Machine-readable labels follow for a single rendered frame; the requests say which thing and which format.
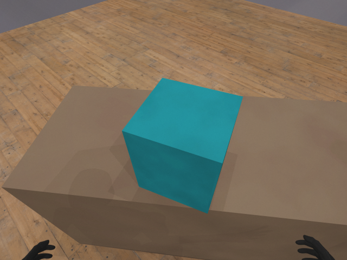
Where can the robot left hand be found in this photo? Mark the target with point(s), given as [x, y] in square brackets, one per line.
[41, 246]

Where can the robot right hand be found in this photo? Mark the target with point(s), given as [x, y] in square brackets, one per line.
[318, 250]

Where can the pedestal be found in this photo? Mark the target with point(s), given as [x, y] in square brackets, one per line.
[284, 176]

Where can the carton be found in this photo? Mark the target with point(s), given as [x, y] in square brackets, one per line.
[178, 138]

